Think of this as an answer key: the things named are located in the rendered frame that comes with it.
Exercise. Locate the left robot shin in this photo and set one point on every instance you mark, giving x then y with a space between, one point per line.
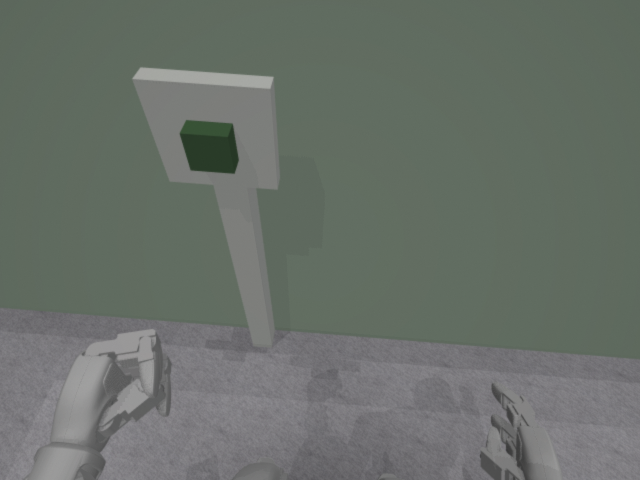
266 460

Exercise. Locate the left robot forearm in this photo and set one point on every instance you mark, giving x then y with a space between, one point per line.
64 461

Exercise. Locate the button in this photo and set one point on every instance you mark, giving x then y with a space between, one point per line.
210 146

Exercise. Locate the right robot hand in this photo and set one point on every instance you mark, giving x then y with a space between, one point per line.
530 447

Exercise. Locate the panel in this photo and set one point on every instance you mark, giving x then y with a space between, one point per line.
169 98

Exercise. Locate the left robot hand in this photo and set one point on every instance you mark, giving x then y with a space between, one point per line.
84 415

